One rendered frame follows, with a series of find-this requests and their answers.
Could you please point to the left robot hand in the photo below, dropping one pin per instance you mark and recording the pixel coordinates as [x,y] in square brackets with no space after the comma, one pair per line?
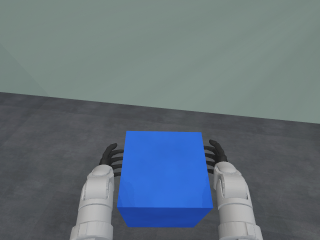
[108,160]

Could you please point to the carton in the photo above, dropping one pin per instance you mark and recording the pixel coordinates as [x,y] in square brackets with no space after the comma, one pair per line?
[164,180]

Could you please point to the robot right forearm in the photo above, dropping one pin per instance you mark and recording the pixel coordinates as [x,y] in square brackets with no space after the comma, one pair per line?
[236,216]

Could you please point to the robot left forearm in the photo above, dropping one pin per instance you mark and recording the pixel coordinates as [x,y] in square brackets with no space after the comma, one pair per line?
[95,206]

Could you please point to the right robot hand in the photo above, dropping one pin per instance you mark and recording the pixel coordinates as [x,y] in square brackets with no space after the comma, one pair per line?
[218,156]

